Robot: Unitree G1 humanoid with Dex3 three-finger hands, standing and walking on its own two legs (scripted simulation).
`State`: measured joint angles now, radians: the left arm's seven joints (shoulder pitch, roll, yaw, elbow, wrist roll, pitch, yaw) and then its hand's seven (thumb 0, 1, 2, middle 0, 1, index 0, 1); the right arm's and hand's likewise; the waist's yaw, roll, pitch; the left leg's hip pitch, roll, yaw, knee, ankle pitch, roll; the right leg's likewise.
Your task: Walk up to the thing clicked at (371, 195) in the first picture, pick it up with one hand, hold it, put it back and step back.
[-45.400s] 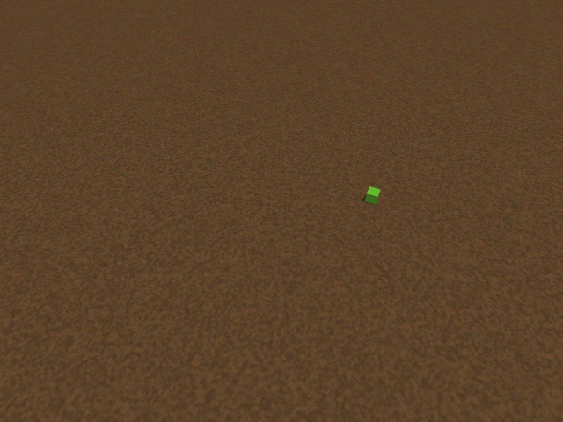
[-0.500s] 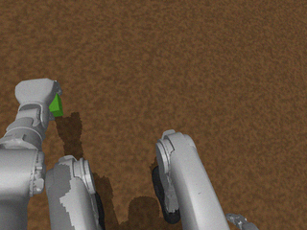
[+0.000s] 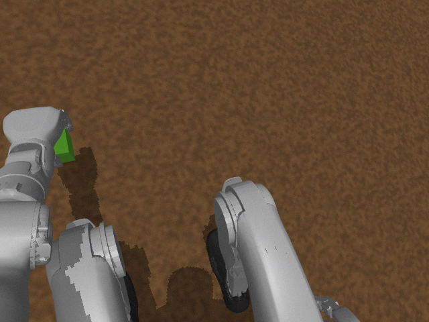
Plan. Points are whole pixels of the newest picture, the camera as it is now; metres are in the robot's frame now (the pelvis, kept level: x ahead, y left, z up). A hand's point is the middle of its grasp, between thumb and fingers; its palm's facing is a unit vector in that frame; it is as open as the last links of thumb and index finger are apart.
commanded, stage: lower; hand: left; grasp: from above
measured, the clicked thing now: (55, 146) +0.49 +0.21 -0.22
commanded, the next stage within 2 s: rest in 0.14 s
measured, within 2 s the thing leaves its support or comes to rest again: neither
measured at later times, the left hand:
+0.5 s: hand (59, 148) +0.49 +0.21 -0.24, palm faces -0.48 -0.05 -0.88, open 8.3 cm
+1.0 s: hand (64, 150) +0.49 +0.20 -0.26, palm faces -0.46 -0.07 -0.88, open 8.3 cm
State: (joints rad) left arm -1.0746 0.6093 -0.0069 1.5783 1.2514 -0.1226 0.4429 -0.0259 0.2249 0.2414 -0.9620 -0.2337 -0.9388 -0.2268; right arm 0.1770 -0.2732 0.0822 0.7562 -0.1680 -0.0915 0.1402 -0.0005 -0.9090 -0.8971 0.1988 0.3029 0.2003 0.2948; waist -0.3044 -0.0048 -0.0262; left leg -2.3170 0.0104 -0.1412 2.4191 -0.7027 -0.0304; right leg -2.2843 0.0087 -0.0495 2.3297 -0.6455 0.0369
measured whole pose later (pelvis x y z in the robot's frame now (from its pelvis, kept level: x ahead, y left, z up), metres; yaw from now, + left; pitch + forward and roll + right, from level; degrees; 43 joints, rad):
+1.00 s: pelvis +0.00 +0.01 -0.02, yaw -5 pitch +31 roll -12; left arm -1.11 0.80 0.06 1.75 1.30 -0.16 0.64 -0.03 0.23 0.23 -0.96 -0.24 -0.93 -0.23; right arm 0.15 -0.32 0.22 0.72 -0.26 -0.23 0.28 0.00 -0.91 -0.90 0.20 0.30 0.20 0.30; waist -0.41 -0.08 0.11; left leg -2.35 0.01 -0.23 2.54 -0.74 -0.02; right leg -2.28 0.04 -0.12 2.38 -0.65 0.06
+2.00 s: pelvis +0.00 +0.01 -0.02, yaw -7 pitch +28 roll -14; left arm -1.15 0.89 0.05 1.82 1.29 -0.15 0.67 -0.01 0.05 0.50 -0.61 -0.51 -0.62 -0.49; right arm 0.13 -0.35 0.29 0.67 -0.28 -0.28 0.32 0.00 -0.90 -0.90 0.20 0.30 0.20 0.30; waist -0.45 -0.12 0.17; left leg -2.34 0.01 -0.26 2.55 -0.73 -0.02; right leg -2.25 0.04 -0.14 2.35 -0.62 0.07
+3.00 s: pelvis +0.00 +0.01 +0.00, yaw -5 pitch +34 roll -11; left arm -1.05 0.71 0.02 1.46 1.16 0.02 0.50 0.00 -0.27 0.78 -0.32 -0.74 -0.32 -0.74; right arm 0.20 -0.31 0.15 0.72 -0.17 -0.16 0.33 0.00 -0.91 -0.90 0.20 0.30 0.20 0.30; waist -0.34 0.01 -0.03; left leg -2.33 0.02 -0.20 2.45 -0.74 -0.02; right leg -2.27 0.03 -0.10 2.31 -0.65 0.05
